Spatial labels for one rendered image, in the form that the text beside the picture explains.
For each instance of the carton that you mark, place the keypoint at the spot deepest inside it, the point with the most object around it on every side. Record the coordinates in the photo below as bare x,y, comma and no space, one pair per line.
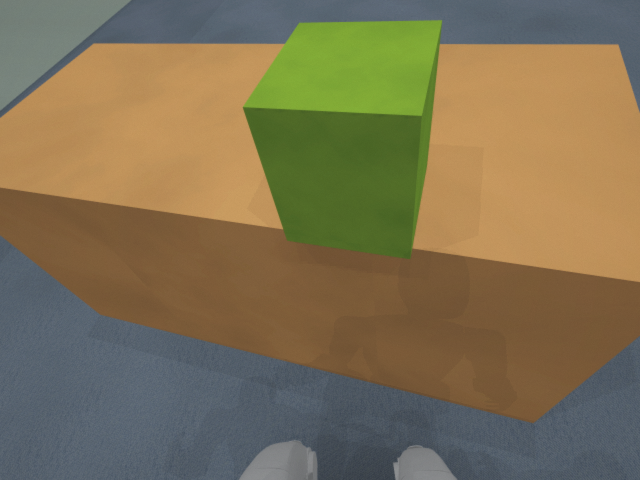
341,122

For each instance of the left robot thigh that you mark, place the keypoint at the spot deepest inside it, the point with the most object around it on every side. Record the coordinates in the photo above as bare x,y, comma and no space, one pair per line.
283,461

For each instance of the robot thigh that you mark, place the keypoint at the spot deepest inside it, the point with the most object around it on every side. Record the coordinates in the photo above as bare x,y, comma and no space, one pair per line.
283,461
421,464

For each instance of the pedestal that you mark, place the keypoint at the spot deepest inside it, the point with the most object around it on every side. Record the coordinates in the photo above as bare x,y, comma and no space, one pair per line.
131,177

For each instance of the right robot thigh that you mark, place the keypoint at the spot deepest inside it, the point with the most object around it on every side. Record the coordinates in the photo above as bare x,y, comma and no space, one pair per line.
421,464

